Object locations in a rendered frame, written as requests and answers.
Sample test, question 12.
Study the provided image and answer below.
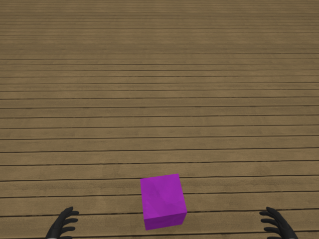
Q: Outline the left robot hand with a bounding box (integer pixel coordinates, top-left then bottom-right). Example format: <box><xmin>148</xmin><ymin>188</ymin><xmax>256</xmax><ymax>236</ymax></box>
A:
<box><xmin>45</xmin><ymin>207</ymin><xmax>79</xmax><ymax>239</ymax></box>

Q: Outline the carton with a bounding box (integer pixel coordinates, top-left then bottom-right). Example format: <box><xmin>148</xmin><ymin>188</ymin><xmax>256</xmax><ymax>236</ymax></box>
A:
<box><xmin>140</xmin><ymin>174</ymin><xmax>187</xmax><ymax>231</ymax></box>

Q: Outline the right robot hand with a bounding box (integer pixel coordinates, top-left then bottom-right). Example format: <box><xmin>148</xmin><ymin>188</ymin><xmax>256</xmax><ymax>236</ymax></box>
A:
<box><xmin>259</xmin><ymin>207</ymin><xmax>298</xmax><ymax>239</ymax></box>

